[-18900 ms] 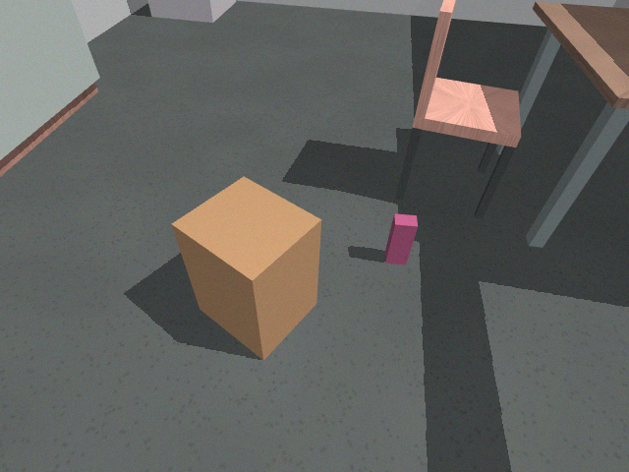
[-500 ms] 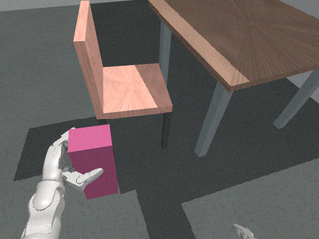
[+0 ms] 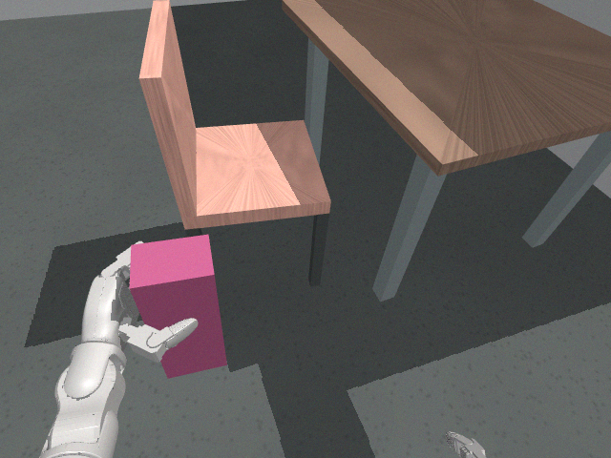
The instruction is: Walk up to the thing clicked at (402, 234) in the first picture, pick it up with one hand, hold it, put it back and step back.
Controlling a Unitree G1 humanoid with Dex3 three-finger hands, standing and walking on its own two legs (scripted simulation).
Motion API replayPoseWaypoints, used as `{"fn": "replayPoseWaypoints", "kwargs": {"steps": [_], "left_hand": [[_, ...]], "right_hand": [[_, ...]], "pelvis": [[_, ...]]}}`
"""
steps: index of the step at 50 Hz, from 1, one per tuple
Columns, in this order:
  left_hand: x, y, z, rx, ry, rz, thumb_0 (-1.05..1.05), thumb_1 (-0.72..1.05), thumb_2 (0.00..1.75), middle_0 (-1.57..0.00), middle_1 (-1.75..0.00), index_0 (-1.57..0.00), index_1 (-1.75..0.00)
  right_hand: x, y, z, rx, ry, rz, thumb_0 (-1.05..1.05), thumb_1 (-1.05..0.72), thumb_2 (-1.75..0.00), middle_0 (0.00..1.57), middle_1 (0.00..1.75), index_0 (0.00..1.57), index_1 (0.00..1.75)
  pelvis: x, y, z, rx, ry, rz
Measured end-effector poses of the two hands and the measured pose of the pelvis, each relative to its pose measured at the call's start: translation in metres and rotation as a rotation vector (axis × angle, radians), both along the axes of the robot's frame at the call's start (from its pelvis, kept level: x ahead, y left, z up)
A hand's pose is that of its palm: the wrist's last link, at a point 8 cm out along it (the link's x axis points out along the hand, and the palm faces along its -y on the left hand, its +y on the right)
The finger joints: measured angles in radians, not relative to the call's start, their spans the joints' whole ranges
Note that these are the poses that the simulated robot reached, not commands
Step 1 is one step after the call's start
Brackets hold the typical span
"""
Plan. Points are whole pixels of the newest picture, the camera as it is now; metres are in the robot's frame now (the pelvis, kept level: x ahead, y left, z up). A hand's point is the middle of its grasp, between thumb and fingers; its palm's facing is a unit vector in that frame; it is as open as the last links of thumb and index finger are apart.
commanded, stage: hold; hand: left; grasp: from the side
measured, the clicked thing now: (186, 313) +0.33 +0.14 +0.01
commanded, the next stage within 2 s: crouch in 0.74 s
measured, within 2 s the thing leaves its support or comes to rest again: neither
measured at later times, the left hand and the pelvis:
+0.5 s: hand (164, 310) +0.32 +0.16 +0.05, palm faces +0.00 -1.00 -0.04, open 10.3 cm; pelvis +0.00 +0.00 +0.00, yaw +0 degrees
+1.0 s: hand (165, 313) +0.31 +0.16 +0.04, palm faces +0.02 -1.00 -0.02, open 10.3 cm; pelvis -0.01 +0.00 +0.00, yaw +0 degrees
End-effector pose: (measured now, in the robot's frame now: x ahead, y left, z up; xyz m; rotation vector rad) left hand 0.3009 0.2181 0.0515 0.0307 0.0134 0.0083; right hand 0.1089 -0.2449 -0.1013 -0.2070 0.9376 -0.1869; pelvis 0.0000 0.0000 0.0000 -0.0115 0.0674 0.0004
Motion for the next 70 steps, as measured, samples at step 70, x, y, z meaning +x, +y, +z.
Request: {"fn": "replayPoseWaypoints", "kwargs": {"steps": [70], "left_hand": [[0.019, 0.006, -0.177, -0.020, -0.002, 0.055, 0.01, -0.44, 1.12, -0.73, -1.06, -0.71, -1.04]], "right_hand": [[-0.031, -0.023, -0.117, -0.071, 0.131, 0.066, 0.00, -0.89, -0.90, 0.20, 0.30, 0.20, 0.30]], "pelvis": [[-0.033, -0.003, -0.119, -0.018, 0.342, -0.003]]}}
